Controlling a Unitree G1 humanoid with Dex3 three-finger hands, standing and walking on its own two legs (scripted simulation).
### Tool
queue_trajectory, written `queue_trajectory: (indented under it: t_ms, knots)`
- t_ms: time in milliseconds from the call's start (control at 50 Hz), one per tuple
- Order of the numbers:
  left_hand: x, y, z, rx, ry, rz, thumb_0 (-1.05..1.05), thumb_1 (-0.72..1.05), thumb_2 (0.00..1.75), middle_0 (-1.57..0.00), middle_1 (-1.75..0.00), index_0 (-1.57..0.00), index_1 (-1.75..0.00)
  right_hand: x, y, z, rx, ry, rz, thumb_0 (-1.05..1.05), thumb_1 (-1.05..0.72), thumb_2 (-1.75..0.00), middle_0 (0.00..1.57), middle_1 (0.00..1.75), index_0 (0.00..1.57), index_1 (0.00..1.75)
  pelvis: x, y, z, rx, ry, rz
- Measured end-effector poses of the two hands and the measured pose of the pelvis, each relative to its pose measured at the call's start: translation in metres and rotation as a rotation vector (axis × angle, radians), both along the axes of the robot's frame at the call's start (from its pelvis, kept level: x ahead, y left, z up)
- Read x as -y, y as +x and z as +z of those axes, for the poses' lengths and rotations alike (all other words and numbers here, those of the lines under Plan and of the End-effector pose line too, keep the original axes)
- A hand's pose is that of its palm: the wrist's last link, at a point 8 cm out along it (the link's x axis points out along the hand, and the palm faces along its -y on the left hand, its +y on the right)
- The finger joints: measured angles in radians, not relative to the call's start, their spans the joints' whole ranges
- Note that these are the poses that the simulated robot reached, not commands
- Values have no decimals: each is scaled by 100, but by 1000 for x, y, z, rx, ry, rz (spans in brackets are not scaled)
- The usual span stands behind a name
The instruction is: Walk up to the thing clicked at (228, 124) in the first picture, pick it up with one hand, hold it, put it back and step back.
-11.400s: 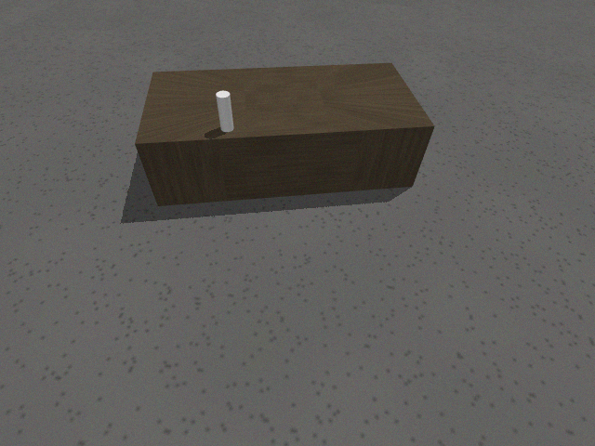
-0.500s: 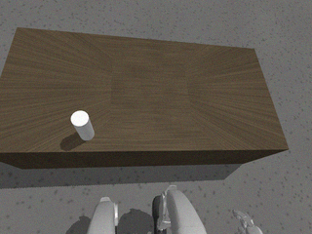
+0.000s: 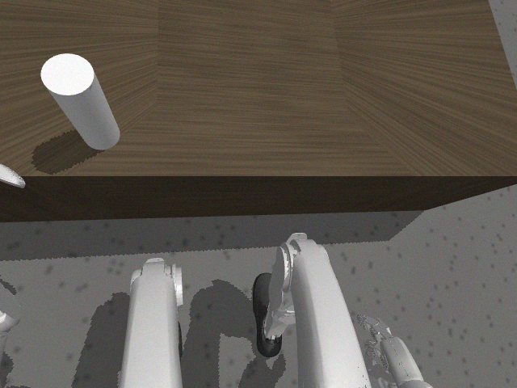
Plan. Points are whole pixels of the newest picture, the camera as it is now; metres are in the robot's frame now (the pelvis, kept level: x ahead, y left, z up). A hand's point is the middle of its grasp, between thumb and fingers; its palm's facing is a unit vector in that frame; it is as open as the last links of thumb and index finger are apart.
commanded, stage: close in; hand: left
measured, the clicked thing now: (87, 109) +0.51 +0.19 -0.03
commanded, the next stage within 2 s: close in 0.84 s
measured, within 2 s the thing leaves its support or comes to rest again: neither
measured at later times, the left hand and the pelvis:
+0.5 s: hand (66, 120) +0.49 +0.22 -0.04, palm faces +0.07 -1.00 +0.00, open 17.7 cm; pelvis -0.03 +0.00 -0.06, yaw +1 degrees
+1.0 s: hand (82, 113) +0.50 +0.20 -0.04, palm faces +0.08 -1.00 -0.01, open 17.6 cm; pelvis -0.01 +0.00 -0.04, yaw +2 degrees
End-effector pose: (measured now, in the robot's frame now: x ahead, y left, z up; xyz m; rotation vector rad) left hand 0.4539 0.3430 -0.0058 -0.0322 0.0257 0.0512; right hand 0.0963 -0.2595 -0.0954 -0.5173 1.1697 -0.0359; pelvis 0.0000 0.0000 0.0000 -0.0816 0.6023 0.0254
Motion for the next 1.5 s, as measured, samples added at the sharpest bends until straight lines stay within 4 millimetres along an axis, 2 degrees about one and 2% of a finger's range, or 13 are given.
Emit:
queue_trajectory:
  t_ms: [100,180,240,320,540,720,1020,1220,1500]
  knots:
    - [31,3,-28,-5,-12,-26,-1,-60,2,-6,-6,-5,-7,1,-19,-34,-20,37,-4,1,-94,-90,20,30,21,30,3,-13,-30,11,6,5]
    - [49,7,-43,26,-15,0,-1,-61,1,-6,-7,-6,-8,4,-35,-54,-37,52,-17,1,-94,-90,20,30,21,30,5,-21,-50,26,7,4]
    - [58,10,-48,35,11,16,-1,-61,1,-7,-8,-7,-9,7,-45,-64,-52,56,-35,1,-94,-90,20,30,21,30,6,-25,-61,34,6,5]
    - [64,12,-45,46,35,33,-1,-61,1,-6,-8,-7,-9,11,-54,-69,-64,58,-64,1,-93,-90,20,30,21,30,6,-28,-66,37,6,7]
    - [75,12,-39,15,30,16,-1,-61,0,-5,-7,-6,-6,16,-57,-58,-72,46,-102,1,-93,-90,20,30,20,30,3,-27,-58,20,6,12]
    - [82,14,-45,11,34,17,-1,-61,0,-5,-6,-6,-6,13,-46,-53,-104,42,-102,1,-94,-90,20,30,20,30,-1,-20,-51,3,3,19]
    - [94,23,-34,9,43,28,-1,-61,3,-8,-8,-9,-8,4,-28,-53,-106,81,-104,1,-94,-90,20,30,20,30,-1,-13,-41,-8,10,22]
    - [95,27,-34,16,47,35,-1,-55,17,-33,-29,-33,-29,9,-36,-55,-135,73,-113,1,-94,-89,20,30,20,30,2,-14,-43,-9,17,20]
    - [97,39,-27,24,45,49,-1,-32,43,-66,-59,-66,-60,14,-48,-48,-154,55,-140,1,-93,-89,20,30,20,30,3,-14,-40,-13,18,14]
